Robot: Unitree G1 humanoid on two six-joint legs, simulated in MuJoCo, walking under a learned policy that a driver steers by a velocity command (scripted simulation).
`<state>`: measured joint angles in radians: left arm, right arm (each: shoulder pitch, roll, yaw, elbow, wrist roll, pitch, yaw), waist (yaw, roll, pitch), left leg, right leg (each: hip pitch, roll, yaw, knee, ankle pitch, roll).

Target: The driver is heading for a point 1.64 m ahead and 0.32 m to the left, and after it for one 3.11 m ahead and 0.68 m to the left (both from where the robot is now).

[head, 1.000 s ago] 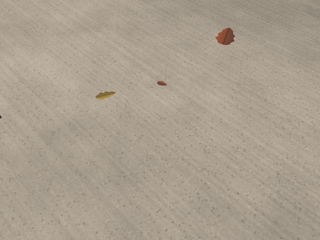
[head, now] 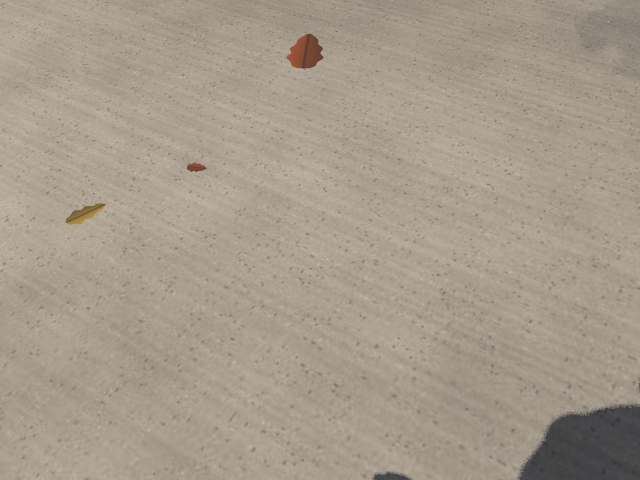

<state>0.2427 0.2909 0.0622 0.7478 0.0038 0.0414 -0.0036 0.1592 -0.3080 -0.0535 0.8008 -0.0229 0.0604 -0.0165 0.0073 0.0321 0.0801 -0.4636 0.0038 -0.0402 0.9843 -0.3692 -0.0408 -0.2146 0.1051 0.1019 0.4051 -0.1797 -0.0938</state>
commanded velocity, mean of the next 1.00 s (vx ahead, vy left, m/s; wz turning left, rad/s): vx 0.27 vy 0.00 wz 0.28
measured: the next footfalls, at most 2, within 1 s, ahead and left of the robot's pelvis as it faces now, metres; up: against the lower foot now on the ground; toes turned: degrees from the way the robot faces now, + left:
left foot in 0.26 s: +0.06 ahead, +0.13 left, +0.00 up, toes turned -5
right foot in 0.58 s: +0.12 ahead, -0.09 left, +0.00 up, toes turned +11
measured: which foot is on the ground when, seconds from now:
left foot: up 0.00-0.24, down 0.26-0.58, up 0.60-1.00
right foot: down 0.00-0.26, up 0.28-0.56, down 0.58-1.00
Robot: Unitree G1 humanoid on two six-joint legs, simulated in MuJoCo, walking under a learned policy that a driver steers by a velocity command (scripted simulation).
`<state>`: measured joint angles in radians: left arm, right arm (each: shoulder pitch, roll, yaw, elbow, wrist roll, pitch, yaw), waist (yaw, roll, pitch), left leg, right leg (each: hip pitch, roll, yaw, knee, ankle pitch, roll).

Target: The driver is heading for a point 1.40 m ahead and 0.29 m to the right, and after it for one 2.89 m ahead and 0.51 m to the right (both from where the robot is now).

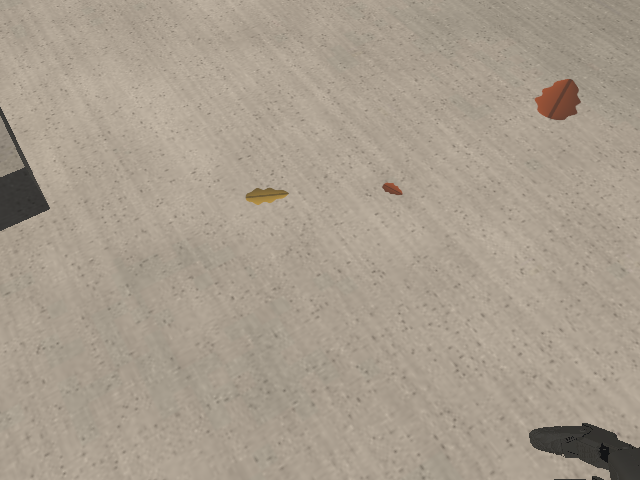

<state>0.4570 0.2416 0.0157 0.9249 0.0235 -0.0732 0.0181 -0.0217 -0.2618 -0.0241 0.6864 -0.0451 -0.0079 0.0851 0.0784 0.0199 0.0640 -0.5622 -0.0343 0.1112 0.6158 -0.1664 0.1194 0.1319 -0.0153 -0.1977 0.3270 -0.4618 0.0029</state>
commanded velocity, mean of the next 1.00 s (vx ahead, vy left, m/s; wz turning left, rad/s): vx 0.49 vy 0.00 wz -0.30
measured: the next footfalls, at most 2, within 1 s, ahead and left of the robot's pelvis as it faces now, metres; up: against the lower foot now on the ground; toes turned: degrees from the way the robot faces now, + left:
left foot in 0.02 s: +0.17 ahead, +0.06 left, +0.00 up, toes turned +4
right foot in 0.58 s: +0.47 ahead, -0.08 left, +0.00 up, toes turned -12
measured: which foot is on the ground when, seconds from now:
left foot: up 0.00-0.00, down 0.02-0.60, up 0.62-1.00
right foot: down 0.00-0.04, up 0.06-0.56, down 0.58-1.00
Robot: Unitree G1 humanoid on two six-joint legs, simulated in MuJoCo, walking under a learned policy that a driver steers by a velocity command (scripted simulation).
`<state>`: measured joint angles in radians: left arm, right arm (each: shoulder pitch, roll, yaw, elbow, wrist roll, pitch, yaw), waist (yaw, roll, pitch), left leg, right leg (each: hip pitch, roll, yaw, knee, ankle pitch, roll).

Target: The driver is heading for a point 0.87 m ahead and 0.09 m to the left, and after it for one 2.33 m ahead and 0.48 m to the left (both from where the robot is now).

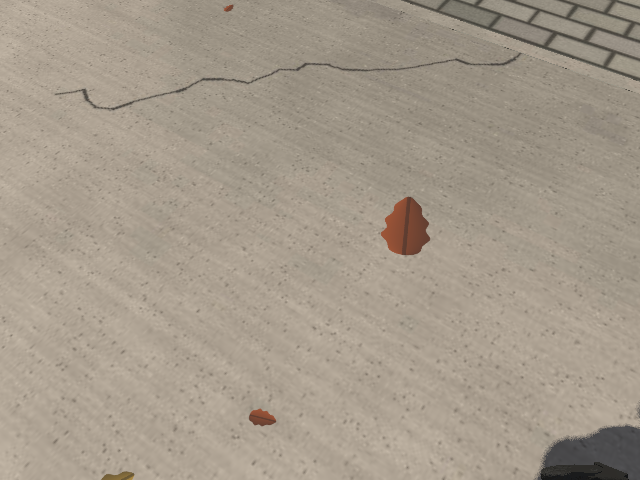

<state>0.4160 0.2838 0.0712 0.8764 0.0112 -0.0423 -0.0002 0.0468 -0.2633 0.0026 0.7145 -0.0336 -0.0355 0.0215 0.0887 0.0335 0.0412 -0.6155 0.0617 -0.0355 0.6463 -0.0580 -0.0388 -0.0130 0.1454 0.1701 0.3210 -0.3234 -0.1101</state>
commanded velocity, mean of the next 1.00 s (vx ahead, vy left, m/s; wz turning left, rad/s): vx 0.50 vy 0.00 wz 0.10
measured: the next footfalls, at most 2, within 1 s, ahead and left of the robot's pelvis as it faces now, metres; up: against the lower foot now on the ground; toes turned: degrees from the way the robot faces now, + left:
left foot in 0.08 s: +0.22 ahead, +0.13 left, +0.00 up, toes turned -5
right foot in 0.56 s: +0.41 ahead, -0.12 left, +0.00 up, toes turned -6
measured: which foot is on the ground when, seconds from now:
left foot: up 0.00-0.06, down 0.08-0.56, up 0.58-1.00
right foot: down 0.00-0.08, up 0.10-0.54, down 0.56-1.00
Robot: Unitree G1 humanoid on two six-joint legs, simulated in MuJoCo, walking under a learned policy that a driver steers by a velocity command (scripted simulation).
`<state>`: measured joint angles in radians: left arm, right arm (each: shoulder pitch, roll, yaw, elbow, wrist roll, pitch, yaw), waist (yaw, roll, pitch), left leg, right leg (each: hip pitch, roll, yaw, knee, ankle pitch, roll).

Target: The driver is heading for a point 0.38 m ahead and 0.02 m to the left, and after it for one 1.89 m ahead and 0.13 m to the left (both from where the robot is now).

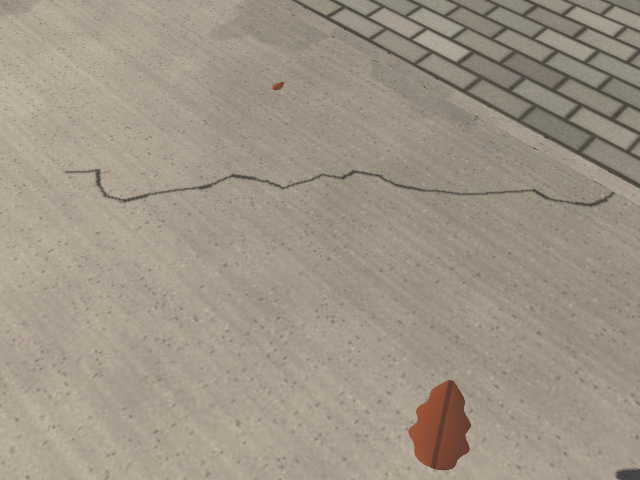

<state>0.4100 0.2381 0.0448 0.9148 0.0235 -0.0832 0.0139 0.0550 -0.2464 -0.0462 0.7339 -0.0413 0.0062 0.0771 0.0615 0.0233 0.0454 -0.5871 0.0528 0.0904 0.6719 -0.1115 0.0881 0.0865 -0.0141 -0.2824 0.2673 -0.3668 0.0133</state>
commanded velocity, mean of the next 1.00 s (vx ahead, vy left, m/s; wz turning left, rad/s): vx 0.24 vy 0.00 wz -0.05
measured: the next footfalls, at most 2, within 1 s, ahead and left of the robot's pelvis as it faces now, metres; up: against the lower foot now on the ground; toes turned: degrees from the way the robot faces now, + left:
left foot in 0.06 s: +0.19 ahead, +0.09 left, +0.00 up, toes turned +7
right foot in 0.58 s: +0.44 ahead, -0.01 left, +0.00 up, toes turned +6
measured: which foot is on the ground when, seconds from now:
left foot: up 0.00-0.04, down 0.06-0.58, up 0.60-1.00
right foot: down 0.00-0.08, up 0.10-0.56, down 0.58-1.00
